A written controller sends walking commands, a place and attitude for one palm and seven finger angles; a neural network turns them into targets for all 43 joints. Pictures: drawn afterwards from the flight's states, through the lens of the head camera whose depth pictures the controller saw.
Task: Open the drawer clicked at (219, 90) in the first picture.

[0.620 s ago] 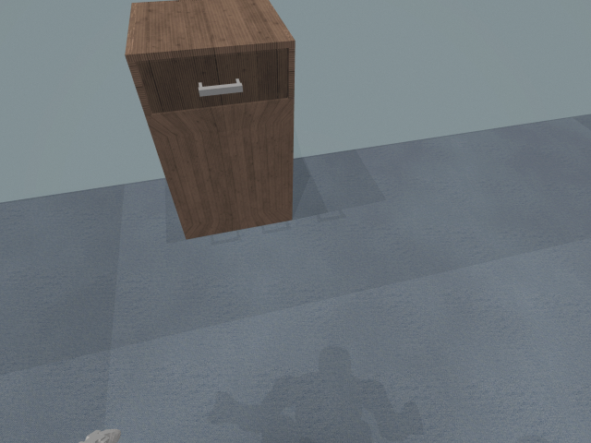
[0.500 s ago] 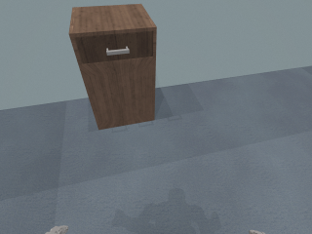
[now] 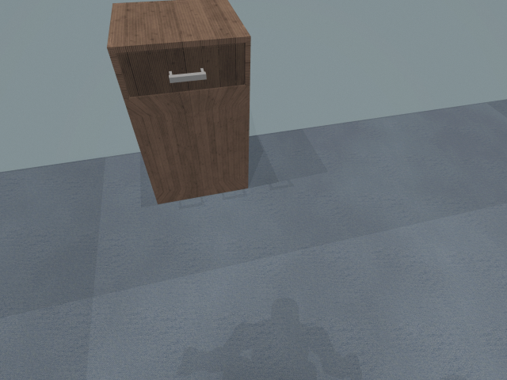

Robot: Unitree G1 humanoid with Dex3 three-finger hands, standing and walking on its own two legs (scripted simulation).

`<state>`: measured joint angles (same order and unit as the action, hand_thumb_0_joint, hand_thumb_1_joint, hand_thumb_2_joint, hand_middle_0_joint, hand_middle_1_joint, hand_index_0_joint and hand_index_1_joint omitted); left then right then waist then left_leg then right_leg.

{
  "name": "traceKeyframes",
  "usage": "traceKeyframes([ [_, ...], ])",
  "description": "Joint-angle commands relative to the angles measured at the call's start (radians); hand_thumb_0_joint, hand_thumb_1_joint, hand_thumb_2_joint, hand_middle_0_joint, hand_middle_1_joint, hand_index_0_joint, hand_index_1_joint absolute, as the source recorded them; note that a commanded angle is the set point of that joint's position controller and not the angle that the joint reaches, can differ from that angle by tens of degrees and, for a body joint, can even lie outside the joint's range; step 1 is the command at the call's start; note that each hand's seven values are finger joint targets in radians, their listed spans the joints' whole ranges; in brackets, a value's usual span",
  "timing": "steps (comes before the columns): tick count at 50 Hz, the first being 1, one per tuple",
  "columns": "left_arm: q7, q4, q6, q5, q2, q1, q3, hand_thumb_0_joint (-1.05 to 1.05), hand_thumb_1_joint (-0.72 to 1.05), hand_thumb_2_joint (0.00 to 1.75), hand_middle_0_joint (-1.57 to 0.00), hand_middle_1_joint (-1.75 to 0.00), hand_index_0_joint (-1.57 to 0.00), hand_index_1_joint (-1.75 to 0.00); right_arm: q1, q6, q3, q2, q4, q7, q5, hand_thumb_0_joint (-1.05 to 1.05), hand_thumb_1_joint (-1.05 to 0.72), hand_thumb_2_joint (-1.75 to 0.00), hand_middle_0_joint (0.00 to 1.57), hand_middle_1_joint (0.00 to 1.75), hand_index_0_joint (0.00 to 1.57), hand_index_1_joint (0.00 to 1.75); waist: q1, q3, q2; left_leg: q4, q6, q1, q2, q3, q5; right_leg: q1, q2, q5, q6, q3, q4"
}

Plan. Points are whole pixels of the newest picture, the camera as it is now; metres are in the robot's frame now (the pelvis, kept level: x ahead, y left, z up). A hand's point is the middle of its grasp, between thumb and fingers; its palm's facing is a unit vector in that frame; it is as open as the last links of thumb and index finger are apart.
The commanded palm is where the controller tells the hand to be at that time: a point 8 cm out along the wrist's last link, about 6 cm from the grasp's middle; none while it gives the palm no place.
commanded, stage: stand and wait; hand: left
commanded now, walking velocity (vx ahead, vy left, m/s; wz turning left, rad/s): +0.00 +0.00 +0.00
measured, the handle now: (187, 74) +1.09 +0.30 -0.07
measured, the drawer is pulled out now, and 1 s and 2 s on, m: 0.00 0.00 0.00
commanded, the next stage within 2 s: look at it before walking up in 0.20 s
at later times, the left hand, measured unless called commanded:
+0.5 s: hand out of the picture +0.07 +0.24 -0.15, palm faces -0.03 -0.94 -0.33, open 7.4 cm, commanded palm none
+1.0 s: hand out of the picture +0.06 +0.24 -0.16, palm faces -0.03 -0.94 -0.33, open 7.4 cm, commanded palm none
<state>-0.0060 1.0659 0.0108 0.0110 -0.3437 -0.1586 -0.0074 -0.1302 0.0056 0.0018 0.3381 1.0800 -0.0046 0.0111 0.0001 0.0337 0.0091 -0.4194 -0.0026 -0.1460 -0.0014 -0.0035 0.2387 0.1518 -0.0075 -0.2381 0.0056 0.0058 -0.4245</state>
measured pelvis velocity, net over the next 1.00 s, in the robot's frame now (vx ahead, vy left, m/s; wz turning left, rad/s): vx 0.00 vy -0.01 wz -0.02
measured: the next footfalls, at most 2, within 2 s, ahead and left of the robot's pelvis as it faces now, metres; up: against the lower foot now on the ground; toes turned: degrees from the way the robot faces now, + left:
left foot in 1.76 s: +0.43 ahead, +0.01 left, +0.00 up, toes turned -10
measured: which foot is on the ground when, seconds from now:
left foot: down 0.00-1.00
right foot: down 0.00-1.00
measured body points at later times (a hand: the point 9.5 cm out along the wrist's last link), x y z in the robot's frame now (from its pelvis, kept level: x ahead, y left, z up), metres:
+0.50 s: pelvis -0.01 -0.01 +0.00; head -0.01 -0.01 +0.45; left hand +0.07 +0.29 -0.13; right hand +0.07 -0.30 -0.13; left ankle -0.01 +0.12 -0.74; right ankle +0.00 -0.12 -0.74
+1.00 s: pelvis +0.00 -0.01 +0.00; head -0.01 -0.01 +0.45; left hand +0.06 +0.28 -0.13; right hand +0.07 -0.30 -0.13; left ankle -0.01 +0.12 -0.74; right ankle +0.00 -0.12 -0.74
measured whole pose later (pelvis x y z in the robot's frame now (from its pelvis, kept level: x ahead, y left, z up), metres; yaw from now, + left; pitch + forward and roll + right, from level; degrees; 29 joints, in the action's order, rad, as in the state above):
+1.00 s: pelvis +0.00 -0.01 +0.00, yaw -1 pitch -2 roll +0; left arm 0.00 1.09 0.01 0.01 -0.33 -0.16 -0.01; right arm -0.13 0.01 0.01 0.33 1.11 -0.01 0.01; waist 0.00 0.02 0.00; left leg -0.38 -0.02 -0.13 -0.02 0.01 0.21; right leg 0.15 0.01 -0.21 0.00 0.01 -0.39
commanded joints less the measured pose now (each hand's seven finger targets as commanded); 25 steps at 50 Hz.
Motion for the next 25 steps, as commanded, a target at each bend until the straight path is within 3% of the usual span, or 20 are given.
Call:
traceKeyframes([
  [1, 0.017, -0.067, -0.033, -0.002, -0.205, 0.064, 0.04, 0.0, 0.9, 0.9, -0.2, -0.3, -0.2, -0.3, 0.066, 0.029, -0.039, 0.205, -0.063, -0.011, -0.003, 0.0, -0.9, -0.9, 0.2, 0.3, 0.2, 0.3, 0.0, -0.066, -0.004, 0.081, 0.037, 0.008, -0.113, -0.091, -0.161, 0.0, -0.107, 0.149, -0.038, 0.102, 0.074],
  [25, 0.018, -0.049, -0.038, 0.001, -0.206, 0.067, 0.042, 0.0, 0.9, 0.9, -0.2, -0.3, -0.2, -0.3, 0.053, 0.03, -0.037, 0.203, -0.036, -0.008, -0.003, 0.0, -0.9, -0.9, 0.2, 0.3, 0.2, 0.3, 0.001, -0.054, 0.001, 0.109, 0.031, 0.015, -0.116, -0.094, -0.142, 0.006, -0.108, 0.123, -0.036, 0.114, 0.109],
])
